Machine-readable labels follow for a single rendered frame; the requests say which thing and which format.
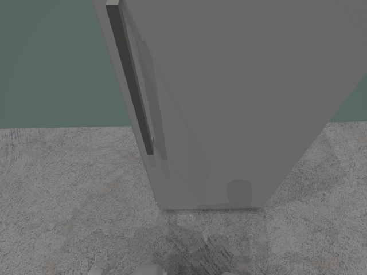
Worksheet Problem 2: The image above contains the fridge door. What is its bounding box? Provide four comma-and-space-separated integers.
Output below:
93, 0, 367, 210

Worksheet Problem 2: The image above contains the left robot thigh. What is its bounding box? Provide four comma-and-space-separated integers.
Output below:
132, 264, 167, 275

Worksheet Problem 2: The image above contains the left robot hand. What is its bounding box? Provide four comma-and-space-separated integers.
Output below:
87, 260, 116, 275

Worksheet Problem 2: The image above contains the handle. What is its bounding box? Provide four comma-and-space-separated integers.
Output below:
105, 0, 154, 155

